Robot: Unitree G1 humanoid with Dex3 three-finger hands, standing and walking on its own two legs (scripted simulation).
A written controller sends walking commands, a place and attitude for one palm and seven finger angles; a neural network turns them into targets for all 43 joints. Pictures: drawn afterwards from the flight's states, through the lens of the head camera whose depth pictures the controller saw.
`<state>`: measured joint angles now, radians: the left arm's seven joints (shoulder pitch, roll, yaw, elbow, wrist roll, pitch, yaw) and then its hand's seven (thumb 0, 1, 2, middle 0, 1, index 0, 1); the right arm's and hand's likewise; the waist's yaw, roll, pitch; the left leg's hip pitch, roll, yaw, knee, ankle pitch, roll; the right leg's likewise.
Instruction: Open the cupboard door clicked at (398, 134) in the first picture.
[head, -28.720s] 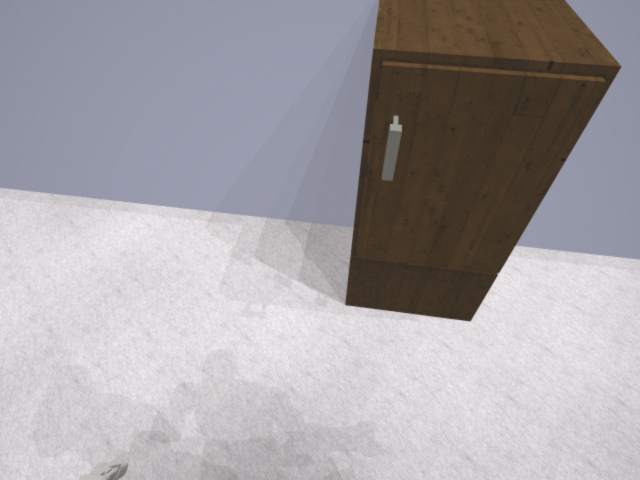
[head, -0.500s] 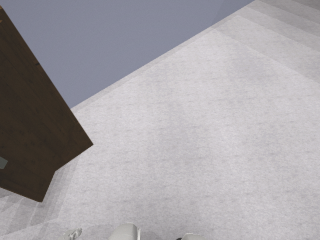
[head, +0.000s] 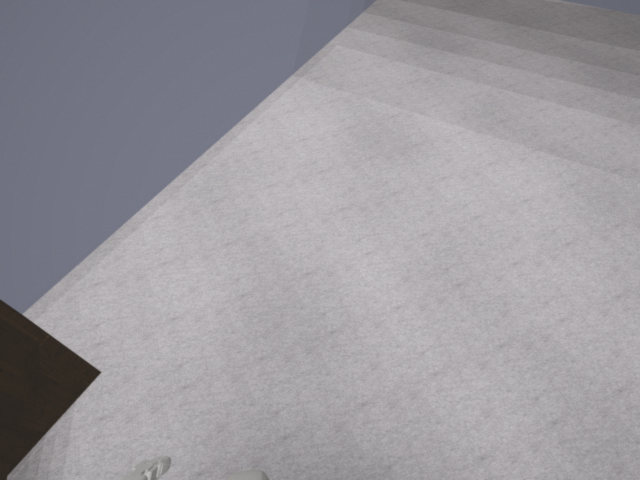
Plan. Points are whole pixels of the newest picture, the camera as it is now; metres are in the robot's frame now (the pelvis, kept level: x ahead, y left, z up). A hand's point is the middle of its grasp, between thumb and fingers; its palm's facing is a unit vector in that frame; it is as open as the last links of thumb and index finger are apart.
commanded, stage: walk to a spot facing it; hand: left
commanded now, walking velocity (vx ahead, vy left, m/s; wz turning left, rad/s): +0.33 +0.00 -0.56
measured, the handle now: out of the picture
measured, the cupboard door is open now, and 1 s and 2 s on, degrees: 42 42 42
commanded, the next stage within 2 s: turn to face it in 0.98 s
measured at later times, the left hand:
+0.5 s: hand (247, 344) +0.33 +0.14 -0.14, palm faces -0.29 -0.94 -0.19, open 7.4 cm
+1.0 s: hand (312, 283) +0.47 +0.05 -0.18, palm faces -0.34 -0.92 -0.19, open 7.2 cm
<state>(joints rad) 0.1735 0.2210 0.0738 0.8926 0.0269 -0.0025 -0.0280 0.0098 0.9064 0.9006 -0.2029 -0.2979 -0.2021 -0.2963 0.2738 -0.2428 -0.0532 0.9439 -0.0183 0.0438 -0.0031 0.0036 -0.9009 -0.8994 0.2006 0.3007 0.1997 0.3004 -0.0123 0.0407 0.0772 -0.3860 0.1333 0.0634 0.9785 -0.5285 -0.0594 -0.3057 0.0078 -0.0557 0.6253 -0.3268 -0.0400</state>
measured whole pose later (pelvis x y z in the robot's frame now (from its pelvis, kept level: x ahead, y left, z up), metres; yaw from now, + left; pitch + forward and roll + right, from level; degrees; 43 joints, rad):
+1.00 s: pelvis +0.40 -0.13 +0.00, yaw -24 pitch -1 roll -2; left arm 0.32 0.20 0.06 1.08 0.02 -0.06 0.00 0.00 0.93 0.90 -0.21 -0.30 -0.20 -0.30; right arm 0.15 -0.18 -0.05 0.97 -0.03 -0.05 0.02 0.00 -0.91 -0.90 0.20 0.30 0.19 0.30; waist 0.00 -0.01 0.05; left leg -0.41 0.09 0.12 0.55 -0.13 0.01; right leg -0.06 0.02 -0.07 0.53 -0.44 -0.03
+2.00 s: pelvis +0.58 -0.29 +0.00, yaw +6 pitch +1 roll +1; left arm 0.17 0.22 0.06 0.86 0.03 0.00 0.02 0.01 0.91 0.90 -0.20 -0.30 -0.20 -0.30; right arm 0.14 -0.27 -0.10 0.91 -0.02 0.08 0.02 0.00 -0.90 -0.90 0.20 0.30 0.20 0.30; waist -0.01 0.04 0.08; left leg -0.49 -0.01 -0.05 0.93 -0.46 -0.03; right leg -0.33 -0.07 -0.08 0.65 -0.33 0.00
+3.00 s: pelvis +0.62 -0.33 +0.00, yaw +44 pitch +1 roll +1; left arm 0.22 0.22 0.06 0.90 0.02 0.02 0.01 0.01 0.90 0.90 -0.21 -0.30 -0.21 -0.30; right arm 0.10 -0.23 -0.07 0.89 -0.01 0.05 0.03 0.00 -0.91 -0.90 0.20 0.30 0.19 0.30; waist -0.01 -0.06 0.13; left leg -0.34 0.01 0.10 0.63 -0.25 0.03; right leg -0.29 -0.17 -0.23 0.77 -0.47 0.04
